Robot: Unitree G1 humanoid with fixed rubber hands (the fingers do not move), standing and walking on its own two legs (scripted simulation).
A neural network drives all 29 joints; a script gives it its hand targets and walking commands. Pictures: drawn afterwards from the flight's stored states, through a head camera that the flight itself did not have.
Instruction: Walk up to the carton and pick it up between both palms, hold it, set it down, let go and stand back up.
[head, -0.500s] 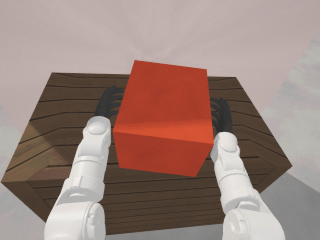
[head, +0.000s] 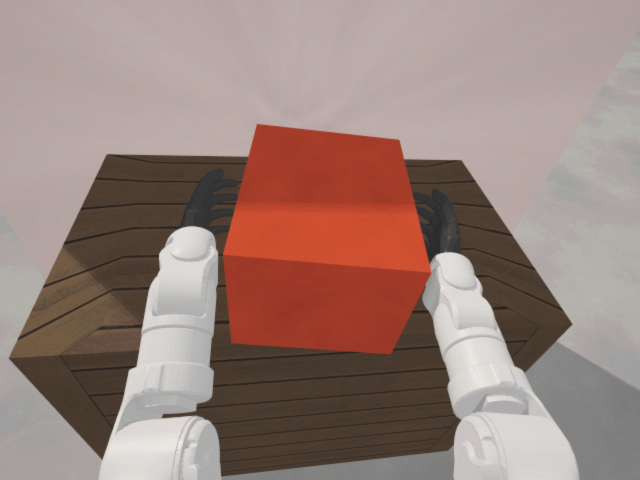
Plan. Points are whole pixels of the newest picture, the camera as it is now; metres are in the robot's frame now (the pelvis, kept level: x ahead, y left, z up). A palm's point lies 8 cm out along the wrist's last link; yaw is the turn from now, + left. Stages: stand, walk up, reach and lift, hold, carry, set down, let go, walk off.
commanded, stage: reach and lift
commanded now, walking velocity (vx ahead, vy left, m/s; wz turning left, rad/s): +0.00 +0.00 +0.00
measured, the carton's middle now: (321, 234) +0.43 -0.01 +0.08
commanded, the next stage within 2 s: hold in 1.32 s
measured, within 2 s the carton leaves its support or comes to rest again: neither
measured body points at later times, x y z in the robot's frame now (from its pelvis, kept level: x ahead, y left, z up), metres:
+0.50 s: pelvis +0.01 +0.00 +0.00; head -0.02 +0.02 +0.45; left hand +0.38 +0.15 +0.15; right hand +0.39 -0.16 +0.14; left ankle +0.06 +0.10 -0.75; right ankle +0.00 -0.10 -0.75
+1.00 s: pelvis +0.00 -0.01 +0.00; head -0.04 +0.01 +0.45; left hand +0.37 +0.16 +0.17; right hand +0.38 -0.16 +0.16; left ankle +0.06 +0.10 -0.75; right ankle +0.00 -0.10 -0.75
